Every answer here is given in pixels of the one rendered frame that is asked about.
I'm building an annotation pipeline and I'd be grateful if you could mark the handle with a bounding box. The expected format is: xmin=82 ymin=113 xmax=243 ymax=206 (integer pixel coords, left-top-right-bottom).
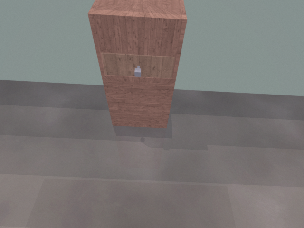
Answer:
xmin=134 ymin=66 xmax=141 ymax=77

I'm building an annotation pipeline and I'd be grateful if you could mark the drawer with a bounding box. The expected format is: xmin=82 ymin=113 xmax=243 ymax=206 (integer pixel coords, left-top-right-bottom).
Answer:
xmin=101 ymin=53 xmax=175 ymax=78

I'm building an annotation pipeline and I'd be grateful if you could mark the cabinet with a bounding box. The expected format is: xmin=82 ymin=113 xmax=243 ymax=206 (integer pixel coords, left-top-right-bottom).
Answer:
xmin=88 ymin=0 xmax=187 ymax=128

